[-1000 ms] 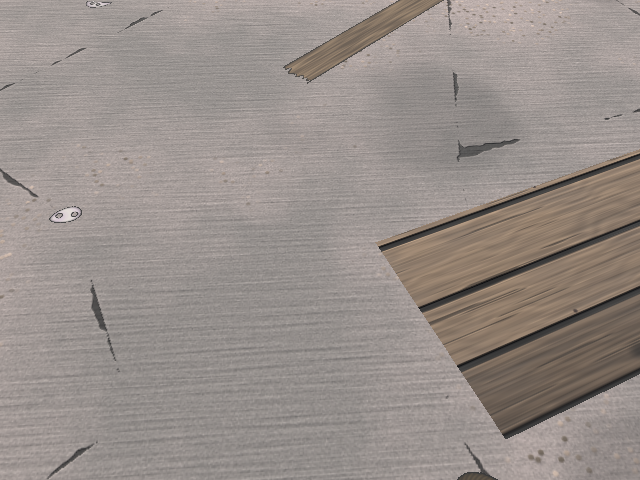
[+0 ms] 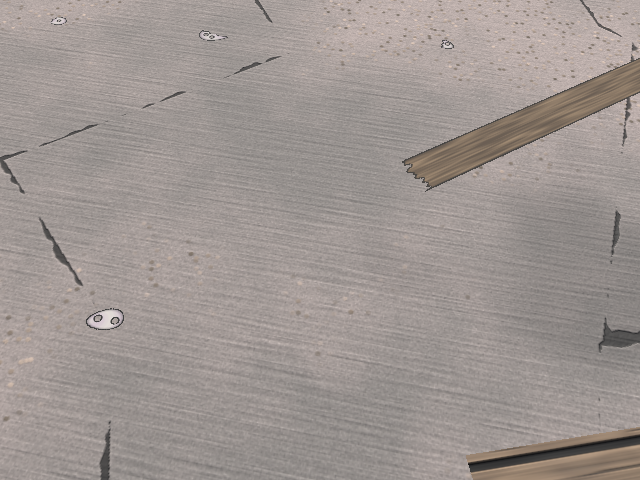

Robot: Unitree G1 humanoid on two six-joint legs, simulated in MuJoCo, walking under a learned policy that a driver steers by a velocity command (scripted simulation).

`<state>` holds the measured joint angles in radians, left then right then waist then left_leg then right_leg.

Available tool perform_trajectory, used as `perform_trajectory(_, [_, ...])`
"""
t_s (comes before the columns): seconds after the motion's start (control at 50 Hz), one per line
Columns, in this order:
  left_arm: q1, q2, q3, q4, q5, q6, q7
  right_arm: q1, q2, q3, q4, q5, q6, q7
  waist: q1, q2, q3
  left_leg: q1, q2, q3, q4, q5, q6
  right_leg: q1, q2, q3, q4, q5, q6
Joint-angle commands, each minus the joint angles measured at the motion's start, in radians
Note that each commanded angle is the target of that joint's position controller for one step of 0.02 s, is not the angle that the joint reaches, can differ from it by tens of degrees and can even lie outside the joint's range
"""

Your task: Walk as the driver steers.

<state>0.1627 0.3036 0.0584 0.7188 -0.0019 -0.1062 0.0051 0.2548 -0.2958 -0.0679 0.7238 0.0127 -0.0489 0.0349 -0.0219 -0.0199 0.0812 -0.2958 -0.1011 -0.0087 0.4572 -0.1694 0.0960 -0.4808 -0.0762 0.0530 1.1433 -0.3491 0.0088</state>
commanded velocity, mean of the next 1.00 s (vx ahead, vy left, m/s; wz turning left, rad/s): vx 0.50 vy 0.00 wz -0.06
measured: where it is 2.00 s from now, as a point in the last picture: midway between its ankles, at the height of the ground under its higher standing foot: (347, 303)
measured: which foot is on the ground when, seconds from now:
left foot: down 0.00-0.32, up 0.34-0.78, down 0.80-1.00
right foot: up 0.00-0.30, down 0.32-0.80, up 0.82-1.00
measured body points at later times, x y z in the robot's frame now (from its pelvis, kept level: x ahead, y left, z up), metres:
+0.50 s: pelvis +0.29 -0.05 +0.00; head +0.32 -0.05 +0.45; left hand +0.35 +0.23 -0.11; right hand +0.45 -0.30 -0.11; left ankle +0.21 +0.08 -0.66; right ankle +0.34 -0.13 -0.74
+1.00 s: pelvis +0.54 +0.02 +0.01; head +0.56 +0.03 +0.46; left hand +0.69 +0.29 -0.10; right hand +0.62 -0.27 -0.09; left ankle +0.56 +0.12 -0.74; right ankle +0.53 -0.13 -0.66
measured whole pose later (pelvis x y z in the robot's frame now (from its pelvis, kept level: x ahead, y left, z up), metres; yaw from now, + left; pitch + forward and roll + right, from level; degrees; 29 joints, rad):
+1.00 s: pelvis +0.54 +0.02 +0.01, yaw -8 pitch +1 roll +1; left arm 0.28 0.33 0.07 0.72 -0.03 -0.02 0.00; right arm 0.24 -0.26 -0.06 0.75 -0.01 -0.10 0.01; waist -0.02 -0.06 0.02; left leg -0.18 -0.03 0.06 0.36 -0.19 0.03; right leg -0.56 -0.05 0.06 1.11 -0.31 0.01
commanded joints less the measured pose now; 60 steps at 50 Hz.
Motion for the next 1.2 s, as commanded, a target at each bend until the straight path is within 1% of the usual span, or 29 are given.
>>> perform_trajectory(0.02, [0.032, 0.100, 0.030, -0.060, 0.016, 0.004, 0.002, -0.019, -0.142, -0.035, -0.078, 0.000, -0.025, -0.020, 0.033, 0.046, -0.119, 0.149, 0.266, -0.327, -0.232, 0.273, 0.206, -0.125, -0.032, 0.017, -0.102, 0.076, 0.032])
perform_trajectory(0.12, [-0.146, 0.047, 0.007, -0.108, 0.013, 0.006, -0.005, 0.046, -0.167, -0.042, -0.050, 0.009, -0.012, -0.047, -0.030, 0.085, -0.070, 0.081, 0.185, -0.238, -0.226, 0.199, 0.135, -0.089, 0.031, -0.002, -0.465, 0.371, 0.070])
perform_trajectory(0.2, [-0.239, 0.064, 0.008, -0.135, -0.004, -0.012, -0.025, 0.107, -0.169, -0.043, -0.024, 0.016, 0.001, -0.054, -0.065, 0.104, -0.059, 0.111, 0.210, -0.309, -0.178, 0.108, 0.113, -0.027, 0.072, 0.011, -0.616, 0.440, 0.055])
perform_trajectory(0.28, [-0.163, 0.101, 0.023, -0.112, -0.004, -0.027, -0.039, 0.112, -0.150, -0.040, -0.005, 0.005, 0.008, -0.059, -0.027, 0.151, -0.068, 0.239, 0.276, -0.365, -0.083, 0.192, 0.089, 0.019, 0.059, 0.007, -0.661, 0.339, -0.006])
perform_trajectory(0.3, [-0.098, 0.115, 0.033, -0.092, 0.002, -0.031, -0.036, 0.100, -0.141, -0.036, -0.008, 0.003, 0.010, -0.056, 0.009, 0.153, -0.094, 0.255, 0.253, -0.337, -0.016, 0.333, 0.072, 0.102, 0.081, -0.031, -0.698, 0.323, -0.036])
perform_trajectory(0.32, [0.007, 0.143, 0.046, -0.068, 0.009, -0.033, -0.030, 0.098, -0.116, -0.026, -0.012, -0.004, 0.009, -0.052, 0.059, 0.142, -0.175, 0.227, 0.205, -0.296, 0.138, 0.419, 0.048, 0.274, 0.054, -0.017, -0.690, 0.338, -0.080])
perform_trajectory(0.34, [0.153, 0.198, 0.057, -0.052, 0.021, -0.032, -0.027, 0.137, -0.075, -0.006, -0.028, -0.022, 0.008, -0.053, 0.096, 0.014, -0.336, 0.086, 0.131, -0.232, 0.415, 0.240, 0.013, 0.550, -0.098, 0.183, -0.648, 0.344, -0.166])
perform_trajectory(0.36, [0.230, 0.258, 0.077, -0.001, 0.014, -0.021, -0.041, 0.276, -0.021, 0.010, -0.028, 0.008, -0.003, -0.050, 0.043, -0.325, -0.410, -0.269, -0.018, -0.135, 0.736, -0.336, -0.069, 0.814, -0.277, 0.658, -0.791, 0.091, -0.332])
perform_trajectory(0.38, [0.217, 0.160, 0.050, -0.006, -0.022, -0.019, -0.050, 0.224, -0.111, 0.001, -0.020, 0.013, -0.012, -0.048, 0.069, -0.210, -0.329, -0.409, 0.044, -0.180, 0.829, -0.383, -0.066, 0.790, -0.280, 0.769, -0.869, -0.151, -0.320])
perform_trajectory(0.4, [0.152, 0.111, 0.035, -0.019, -0.024, -0.012, -0.047, 0.084, -0.156, -0.012, -0.043, 0.015, -0.019, -0.045, 0.088, -0.106, -0.185, -0.451, 0.091, -0.152, 0.833, -0.289, -0.063, 0.668, -0.239, 0.624, -0.880, -0.125, -0.279])
perform_trajectory(0.42, [0.115, 0.100, 0.027, -0.029, -0.010, -0.003, -0.046, -0.007, -0.143, -0.008, -0.062, -0.004, -0.029, -0.045, 0.085, -0.009, -0.115, -0.428, 0.118, -0.117, 0.789, -0.229, -0.060, 0.550, -0.183, 0.511, -0.895, 0.000, -0.251])
perform_trajectory(0.44, [0.095, 0.104, 0.027, -0.030, -0.005, 0.002, -0.043, -0.034, -0.127, -0.009, -0.080, -0.016, -0.041, -0.043, 0.062, -0.011, -0.076, -0.425, 0.143, -0.108, 0.726, -0.182, -0.068, 0.483, -0.159, 0.459, -0.901, 0.117, -0.259])
perform_trajectory(0.46, [0.093, 0.095, 0.022, -0.032, 0.002, 0.002, -0.038, -0.031, -0.115, -0.009, -0.083, -0.024, -0.048, -0.040, 0.044, -0.029, -0.087, -0.377, 0.164, -0.108, 0.670, -0.151, -0.075, 0.448, -0.126, 0.414, -0.912, 0.207, -0.253])
perform_trajectory(0.5, [0.110, 0.080, 0.017, -0.027, -0.004, 0.005, -0.031, -0.023, -0.082, -0.003, -0.085, -0.030, -0.049, -0.039, 0.029, -0.048, -0.114, -0.331, 0.165, -0.087, 0.572, -0.140, -0.093, 0.429, -0.085, 0.348, -0.933, 0.294, -0.250])
perform_trajectory(0.52, [0.118, 0.107, 0.024, -0.020, -0.012, 0.006, -0.026, -0.028, -0.068, 0.003, -0.093, -0.027, -0.047, -0.038, 0.023, -0.081, -0.108, -0.324, 0.161, -0.073, 0.503, -0.161, -0.110, 0.398, -0.098, 0.339, -0.936, 0.332, -0.272])
perform_trajectory(0.58, [0.145, 0.143, 0.037, -0.007, -0.020, 0.019, -0.006, -0.139, -0.038, 0.020, -0.116, -0.025, -0.050, -0.034, 0.053, -0.059, -0.079, -0.265, 0.141, -0.049, 0.287, -0.037, -0.141, 0.313, -0.067, 0.269, -0.953, 0.333, -0.255])
perform_trajectory(0.64, [0.192, 0.157, 0.042, 0.008, -0.023, 0.035, 0.005, -0.228, -0.042, 0.021, -0.129, -0.015, -0.059, -0.023, 0.086, -0.060, -0.074, -0.181, 0.104, -0.052, 0.138, 0.154, -0.153, 0.271, -0.049, 0.253, -0.939, 0.324, -0.226])
perform_trajectory(0.7, [0.233, 0.149, 0.042, 0.020, -0.030, 0.049, 0.010, -0.281, -0.061, 0.013, -0.145, -0.006, -0.067, -0.017, 0.093, -0.068, -0.073, -0.118, 0.084, -0.073, 0.057, 0.176, -0.147, 0.285, -0.058, 0.301, -0.893, 0.261, -0.204])
perform_trajectory(0.74, [0.227, 0.152, 0.046, 0.018, -0.030, 0.056, 0.013, -0.268, -0.087, 0.001, -0.145, -0.001, -0.074, -0.018, 0.069, -0.088, -0.073, -0.060, 0.086, -0.082, 0.021, 0.134, -0.127, 0.301, -0.071, 0.349, -0.850, 0.233, -0.185])
perform_trajectory(0.78, [0.205, 0.124, 0.039, 0.008, -0.027, 0.061, 0.013, -0.156, -0.116, -0.020, -0.115, -0.005, -0.078, -0.027, 0.000, -0.090, -0.111, 0.116, 0.104, -0.069, -0.044, 0.108, -0.085, 0.267, -0.029, 0.342, -0.742, 0.254, -0.146])
perform_trajectory(0.8, [0.188, 0.076, 0.022, -0.008, -0.017, 0.058, 0.009, -0.033, -0.157, -0.035, -0.100, -0.017, -0.080, -0.036, -0.062, -0.040, -0.207, 0.312, 0.211, -0.156, -0.033, 0.062, -0.034, 0.189, 0.022, 0.285, -0.547, 0.219, -0.113])
perform_trajectory(0.82, [0.271, -0.001, -0.001, -0.031, -0.018, 0.049, 0.010, 0.084, -0.239, -0.056, -0.084, -0.029, -0.068, -0.043, -0.062, 0.186, -0.349, 0.623, 0.427, -0.458, -0.057, -0.056, 0.080, -0.067, 0.149, 0.142, -0.232, -0.082, -0.050])
perform_trajectory(0.84, [0.316, 0.042, 0.000, -0.048, -0.040, 0.044, 0.012, 0.123, -0.221, -0.056, -0.053, -0.016, -0.054, -0.032, -0.046, 0.338, -0.356, 0.642, 0.540, -0.758, -0.148, -0.314, 0.160, -0.266, 0.121, 0.097, -0.023, -0.259, -0.036])
perform_trajectory(0.86, [0.259, 0.122, 0.022, -0.033, -0.045, 0.049, 0.014, 0.071, -0.142, -0.036, -0.065, -0.010, -0.054, -0.030, -0.055, 0.202, -0.217, 0.525, 0.492, -0.677, -0.180, -0.382, 0.131, -0.317, 0.068, 0.117, 0.066, -0.175, -0.029])
perform_trajectory(0.9, [0.171, 0.121, 0.029, -0.043, -0.025, 0.060, 0.011, -0.014, -0.078, -0.015, -0.063, -0.016, -0.052, -0.028, -0.028, 0.108, -0.088, 0.338, 0.404, -0.421, -0.211, -0.157, 0.086, -0.285, 0.015, 0.082, 0.053, -0.037, -0.014])
perform_trajectory(0.92, [0.155, 0.108, 0.032, -0.051, -0.021, 0.065, 0.007, -0.038, -0.061, -0.010, -0.055, -0.023, -0.053, -0.028, -0.009, 0.123, -0.065, 0.280, 0.376, -0.344, -0.233, -0.072, 0.079, -0.260, -0.010, 0.080, 0.025, 0.004, -0.011])
perform_trajectory(0.98, [0.132, 0.057, 0.023, -0.074, -0.025, 0.078, -0.007, -0.045, -0.076, -0.018, -0.031, -0.022, -0.065, -0.029, 0.009, 0.132, -0.053, 0.201, 0.350, -0.196, -0.293, 0.073, 0.090, -0.222, -0.038, 0.052, -0.020, 0.078, 0.003])
perform_trajectory(1.12, [-0.045, 0.026, 0.002, -0.140, -0.019, 0.065, -0.040, -0.011, -0.148, -0.036, 0.023, -0.012, -0.058, -0.036, -0.038, 0.067, -0.026, 0.228, 0.334, 0.042, -0.315, 0.256, 0.073, -0.193, -0.028, -0.011, -0.372, 0.370, -0.001])
perform_trajectory(1.2, [-0.151, 0.032, 0.000, -0.192, -0.023, 0.065, -0.062, 0.048, -0.181, -0.044, 0.060, 0.006, -0.039, -0.038, -0.060, 0.065, 0.002, 0.328, 0.367, 0.101, -0.283, 0.312, 0.047, -0.188, -0.007, -0.058, -0.490, 0.341, -0.041])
